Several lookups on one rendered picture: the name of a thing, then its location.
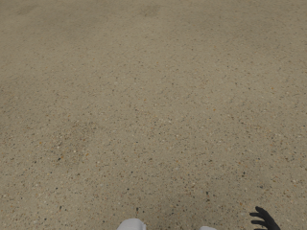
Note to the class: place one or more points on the robot right hand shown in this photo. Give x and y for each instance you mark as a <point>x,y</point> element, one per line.
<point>267,221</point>

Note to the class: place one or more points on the robot left thigh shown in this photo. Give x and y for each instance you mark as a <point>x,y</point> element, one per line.
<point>132,224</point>

